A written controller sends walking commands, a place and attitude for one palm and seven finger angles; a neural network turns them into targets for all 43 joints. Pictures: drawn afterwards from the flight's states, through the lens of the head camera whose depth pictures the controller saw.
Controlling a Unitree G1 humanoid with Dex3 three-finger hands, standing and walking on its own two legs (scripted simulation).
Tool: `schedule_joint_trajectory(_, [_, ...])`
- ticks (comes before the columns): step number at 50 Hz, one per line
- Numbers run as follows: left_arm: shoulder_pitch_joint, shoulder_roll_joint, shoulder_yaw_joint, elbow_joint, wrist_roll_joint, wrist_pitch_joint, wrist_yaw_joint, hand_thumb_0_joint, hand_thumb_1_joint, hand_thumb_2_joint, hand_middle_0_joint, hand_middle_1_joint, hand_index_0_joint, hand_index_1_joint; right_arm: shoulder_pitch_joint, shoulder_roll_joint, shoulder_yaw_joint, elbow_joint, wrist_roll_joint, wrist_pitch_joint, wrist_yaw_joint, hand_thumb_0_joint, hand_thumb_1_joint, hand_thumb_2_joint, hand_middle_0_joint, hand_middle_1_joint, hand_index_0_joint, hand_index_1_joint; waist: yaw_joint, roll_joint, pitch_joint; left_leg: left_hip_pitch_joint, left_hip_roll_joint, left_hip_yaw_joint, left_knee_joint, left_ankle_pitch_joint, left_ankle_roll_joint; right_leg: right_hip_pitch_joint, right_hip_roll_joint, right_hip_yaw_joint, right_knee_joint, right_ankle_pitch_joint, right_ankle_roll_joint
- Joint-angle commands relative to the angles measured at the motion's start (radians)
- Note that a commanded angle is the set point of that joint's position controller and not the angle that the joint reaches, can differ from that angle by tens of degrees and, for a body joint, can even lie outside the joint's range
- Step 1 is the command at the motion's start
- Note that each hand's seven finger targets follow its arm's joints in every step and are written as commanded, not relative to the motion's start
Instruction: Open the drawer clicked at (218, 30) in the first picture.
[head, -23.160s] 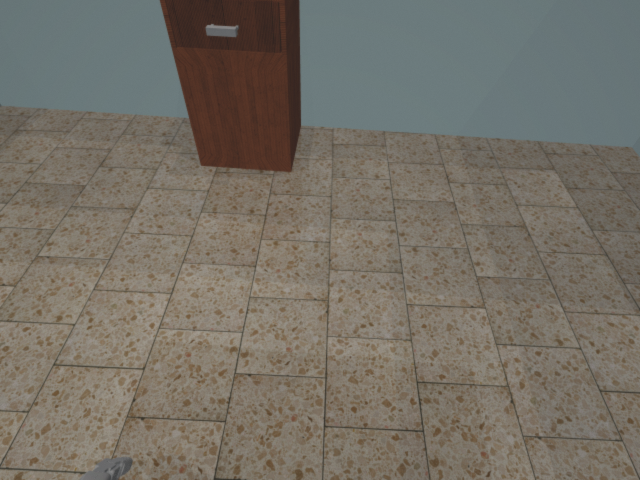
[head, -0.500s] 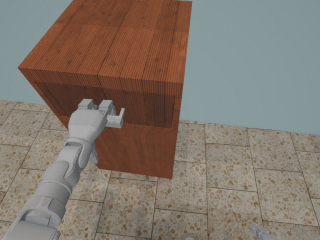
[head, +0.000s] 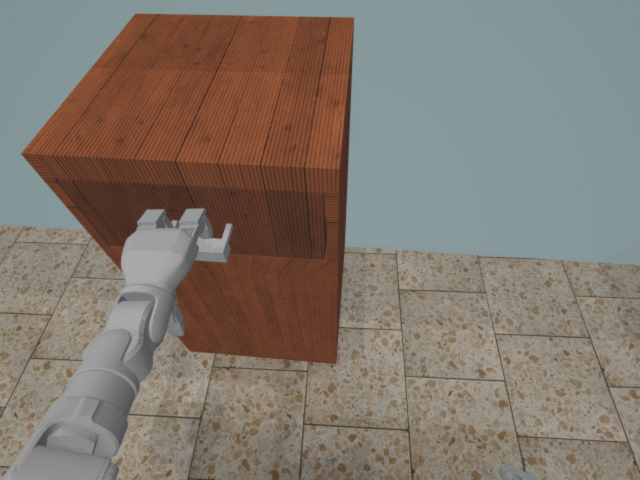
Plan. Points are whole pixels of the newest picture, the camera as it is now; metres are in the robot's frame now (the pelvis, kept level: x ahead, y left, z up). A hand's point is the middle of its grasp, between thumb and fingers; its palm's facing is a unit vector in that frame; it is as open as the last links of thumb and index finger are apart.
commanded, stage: re-aim the fingers above the handle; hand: left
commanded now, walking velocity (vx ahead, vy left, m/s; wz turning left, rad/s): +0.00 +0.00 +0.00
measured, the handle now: (197, 237) +0.49 +0.23 -0.05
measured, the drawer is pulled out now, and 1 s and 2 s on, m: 0.00 0.00 0.00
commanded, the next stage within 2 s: lower the fingers behind the handle in 1.40 s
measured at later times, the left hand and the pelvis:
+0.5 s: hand (171, 255) +0.41 +0.24 +0.01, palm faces -0.05 +0.02 -1.00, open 13.8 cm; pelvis +0.00 -0.01 +0.00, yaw -1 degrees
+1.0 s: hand (153, 265) +0.40 +0.26 +0.00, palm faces -0.15 -0.01 -0.99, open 13.8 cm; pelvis +0.00 +0.00 +0.00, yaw +1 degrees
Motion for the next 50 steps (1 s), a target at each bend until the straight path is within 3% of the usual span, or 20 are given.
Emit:
schedule_joint_trajectory(1, [-0.402, 0.175, 0.03, -0.168, -0.026, 0.015, 0.038, 0.0, -0.5, 0.3, -0.3, -1.2, -0.3, -1.2, -0.021, -0.13, -0.046, -0.093, 0.012, -0.054, -0.009, 0.0, -0.9, -0.9, 0.2, 0.3, 0.2, 0.3, -0.026, -0.045, -0.301, 0.08, 0.023, -0.055, -0.066, 0.313, -0.032, 0.269, -0.059, 0.058, -0.093, 0.27, 0.013])
schedule_joint_trajectory(4, [-0.52, 0.103, -0.066, -0.15, -0.047, 0.004, 0.001, 0.0, -0.5, 0.3, -0.3, -1.2, -0.3, -1.2, -0.002, -0.131, -0.05, -0.077, 0.018, -0.071, -0.014, 0.0, -0.9, -0.9, 0.2, 0.3, 0.2, 0.3, -0.07, -0.047, -0.269, 0.111, 0.023, -0.061, -0.065, 0.249, -0.024, 0.206, -0.065, 0.046, -0.121, 0.194, 0.021])
schedule_joint_trajectory(8, [-0.629, 0.072, -0.113, -0.172, -0.045, -0.042, -0.022, 0.0, -0.5, 0.3, -0.3, -1.2, -0.3, -1.2, 0.017, -0.123, -0.049, -0.07, 0.011, -0.085, -0.018, 0.0, -0.9, -0.9, 0.2, 0.3, 0.2, 0.3, -0.08, 0.019, -0.308, 0.178, 0.026, -0.081, -0.054, 0.258, -0.032, 0.133, -0.066, 0.03, -0.105, 0.154, 0.014])
schedule_joint_trajectory(12, [-0.61, 0.199, 0.016, -0.076, -0.026, -0.043, 0.018, 0.0, -0.5, 0.3, -0.3, -1.2, -0.3, -1.2, 0.03, -0.133, -0.038, -0.056, 0.001, -0.08, -0.019, 0.0, -0.9, -0.9, 0.2, 0.3, 0.2, 0.3, -0.037, 0.003, -0.33, 0.089, 0.017, -0.081, -0.044, 0.263, -0.036, 0.168, -0.061, 0.026, -0.067, 0.172, 0.006])
schedule_joint_trajectory(14, [-0.553, 0.281, 0.108, -0.029, -0.008, -0.021, 0.054, 0.0, -0.5, 0.3, -0.3, -1.2, -0.3, -1.2, 0.027, -0.13, -0.031, -0.059, -0.004, -0.072, -0.017, 0.0, -0.9, -0.9, 0.2, 0.3, 0.2, 0.3, 0.005, -0.001, -0.359, 0.034, 0.014, -0.07, -0.038, 0.297, -0.039, 0.211, -0.06, 0.031, -0.038, 0.216, 0.002])
schedule_joint_trajectory(19, [-0.425, 0.359, 0.165, 0.061, -0.004, 0.078, 0.077, 0.0, -0.5, 0.3, -0.3, -1.2, -0.3, -1.2, -0.005, -0.133, -0.014, -0.086, -0.004, -0.041, -0.01, 0.0, -0.9, -0.9, 0.2, 0.3, 0.2, 0.3, 0.051, -0.087, -0.371, -0.085, -0.001, -0.031, -0.05, 0.3, -0.034, 0.37, -0.065, 0.092, -0.048, 0.34, 0.016])
schedule_joint_trajectory(22, [-0.333, 0.287, 0.117, 0.062, -0.029, 0.089, 0.018, 0.0, -0.5, 0.3, -0.3, -1.2, -0.3, -1.2, 0.005, -0.138, -0.026, -0.107, 0.008, -0.037, -0.011, 0.0, -0.9, -0.9, 0.2, 0.3, 0.2, 0.3, 0.04, -0.119, -0.416, -0.067, 0.003, -0.019, -0.067, 0.341, -0.03, 0.457, -0.068, 0.098, -0.065, 0.46, 0.024])
schedule_joint_trajectory(24, [-0.342, 0.242, 0.059, 0.012, -0.048, 0.071, -0.04, 0.0, -0.5, 0.3, -0.3, -1.2, -0.3, -1.2, 0.017, -0.152, -0.035, -0.107, 0.019, -0.041, -0.021, 0.0, -0.9, -0.9, 0.2, 0.3, 0.2, 0.3, -0.003, -0.15, -0.397, -0.036, 0.011, -0.023, -0.071, 0.344, -0.021, 0.452, -0.074, 0.106, -0.081, 0.513, 0.037])
schedule_joint_trajectory(27, [-0.413, 0.091, -0.073, -0.191, -0.1, -0.019, -0.112, 0.0, -0.5, 0.3, -0.3, -1.2, -0.3, -1.2, 0.015, -0.142, -0.05, -0.115, 0.018, -0.063, -0.026, 0.0, -0.9, -0.9, 0.2, 0.3, 0.2, 0.3, -0.054, -0.088, -0.372, 0.079, 0.018, -0.04, -0.07, 0.378, -0.011, 0.378, -0.073, 0.087, -0.11, 0.458, 0.036])
schedule_joint_trajectory(29, [-0.453, 0.148, -0.03, -0.279, -0.104, -0.101, -0.113, 0.0, -0.5, 0.3, -0.3, -1.2, -0.3, -1.2, 0.022, -0.136, -0.057, -0.095, 0.004, -0.076, -0.035, 0.0, -0.9, -0.9, 0.2, 0.3, 0.2, 0.3, -0.056, -0.023, -0.376, 0.158, 0.022, -0.057, -0.053, 0.407, -0.012, 0.3, -0.066, 0.083, -0.103, 0.393, 0.029])
schedule_joint_trajectory(30, [-0.468, 0.125, -0.049, -0.311, -0.103, -0.135, -0.102, 0.0, -0.5, 0.3, -0.3, -1.2, -0.3, -1.2, 0.026, -0.126, -0.055, -0.092, -0.003, -0.081, -0.035, 0.0, -0.9, -0.9, 0.2, 0.3, 0.2, 0.3, -0.06, 0.009, -0.38, 0.175, 0.021, -0.062, -0.045, 0.411, -0.016, 0.267, -0.07, 0.075, -0.1, 0.367, 0.029])
schedule_joint_trajectory(32, [-0.536, 0.172, 0.003, -0.356, -0.075, -0.192, -0.051, 0.0, -0.5, 0.3, -0.3, -1.2, -0.3, -1.2, 0.039, -0.122, -0.058, -0.066, -0.012, -0.086, -0.033, 0.0, -0.9, -0.9, 0.2, 0.3, 0.2, 0.3, -0.055, 0.081, -0.374, 0.213, 0.025, -0.081, -0.019, 0.447, -0.033, 0.17, -0.064, 0.052, -0.068, 0.315, 0.014])
schedule_joint_trajectory(34, [-0.535, 0.28, 0.119, -0.296, -0.019, -0.196, 0.035, 0.0, -0.5, 0.3, -0.3, -1.2, -0.3, -1.2, 0.041, -0.128, -0.057, -0.041, -0.018, -0.084, -0.028, 0.0, -0.9, -0.9, 0.2, 0.3, 0.2, 0.3, -0.034, 0.08, -0.359, 0.162, 0.028, -0.089, 0.012, 0.406, -0.05, 0.101, -0.057, 0.04, -0.027, 0.25, 0.002])
schedule_joint_trajectory(35, [-0.518, 0.277, 0.129, -0.263, 0.003, -0.177, 0.078, 0.0, -0.5, 0.3, -0.3, -1.2, -0.3, -1.2, 0.031, -0.125, -0.049, -0.046, -0.024, -0.082, -0.023, 0.0, -0.9, -0.9, 0.2, 0.3, 0.2, 0.3, -0.026, 0.08, -0.368, 0.109, 0.022, -0.081, 0.028, 0.381, -0.05, 0.1, -0.058, 0.034, -0.009, 0.237, 0.002])
schedule_joint_trajectory(37, [-0.52, 0.365, 0.22, -0.187, 0.022, -0.107, 0.15, 0.0, -0.5, 0.3, -0.3, -1.2, -0.3, -1.2, 0.018, -0.133, -0.042, -0.032, -0.029, -0.072, -0.015, 0.0, -0.9, -0.9, 0.2, 0.3, 0.2, 0.3, 0.003, 0.051, -0.372, 0.016, 0.014, -0.074, 0.039, 0.355, -0.052, 0.13, -0.056, 0.032, 0.02, 0.236, -0.003])
schedule_joint_trajectory(40, [-0.48, 0.339, 0.171, -0.048, 0.012, 0.05, 0.191, 0.0, -0.5, 0.3, -0.3, -1.2, -0.3, -1.2, -0.013, -0.131, -0.031, -0.052, -0.021, -0.056, 0.004, 0.0, -0.9, -0.9, 0.2, 0.3, 0.2, 0.3, 0.019, 0.018, -0.368, -0.041, -0.005, -0.046, 0.019, 0.338, -0.05, 0.214, -0.054, 0.043, 0.01, 0.29, 0.007])
schedule_joint_trajectory(43, [-0.388, 0.272, 0.097, 0.097, -0.016, 0.184, 0.109, 0.0, -0.5, 0.3, -0.3, -1.2, -0.3, -1.2, 0.0, -0.137, -0.03, -0.065, 0.001, -0.026, 0.011, 0.0, -0.9, -0.9, 0.2, 0.3, 0.2, 0.3, 0.026, -0.059, -0.423, -0.02, 0.003, -0.034, -0.015, 0.398, -0.048, 0.331, -0.049, 0.037, -0.016, 0.401, 0.018])
schedule_joint_trajectory(45, [-0.379, 0.214, 0.017, 0.088, -0.065, 0.217, -0.004, 0.0, -0.5, 0.3, -0.3, -1.2, -0.3, -1.2, 0.005, -0.157, -0.035, -0.088, 0.023, -0.02, 0.002, 0.0, -0.9, -0.9, 0.2, 0.3, 0.2, 0.3, -0.01, -0.126, -0.42, 0.004, 0.015, -0.025, -0.038, 0.403, -0.034, 0.393, -0.057, 0.047, -0.059, 0.468, 0.035])
schedule_joint_trajectory(48, [-0.358, 0.069, -0.122, -0.097, -0.14, 0.153, -0.183, 0.0, -0.5, 0.3, -0.3, -1.2, -0.3, -1.2, -0.023, -0.162, -0.037, -0.132, 0.026, -0.025, -0.022, 0.0, -0.9, -0.9, 0.2, 0.3, 0.2, 0.3, -0.056, -0.166, -0.397, 0.068, 0.023, -0.038, -0.054, 0.415, -0.011, 0.418, -0.075, 0.059, -0.094, 0.519, 0.05])
schedule_joint_trajectory(50, [-0.361, 0.036, -0.147, -0.188, -0.158, 0.069, -0.226, 0.0, -0.5, 0.3, -0.3, -1.2, -0.3, -1.2, -0.03, -0.146, -0.029, -0.131, 0.017, -0.045, -0.03, 0.0, -0.9, -0.9, 0.2, 0.3, 0.2, 0.3, -0.062, -0.137, -0.333, 0.097, 0.021, -0.056, -0.063, 0.395, -0.008, 0.365, -0.077, 0.055, -0.108, 0.447, 0.049])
